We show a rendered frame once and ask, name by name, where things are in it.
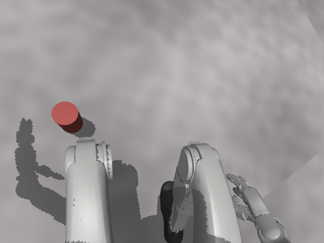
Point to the right robot hand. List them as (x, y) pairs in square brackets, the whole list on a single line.
[(251, 197)]

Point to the right robot foot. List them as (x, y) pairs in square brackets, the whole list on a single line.
[(166, 202)]

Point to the can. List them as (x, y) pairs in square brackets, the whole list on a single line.
[(67, 116)]

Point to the right robot arm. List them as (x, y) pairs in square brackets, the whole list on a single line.
[(270, 230)]

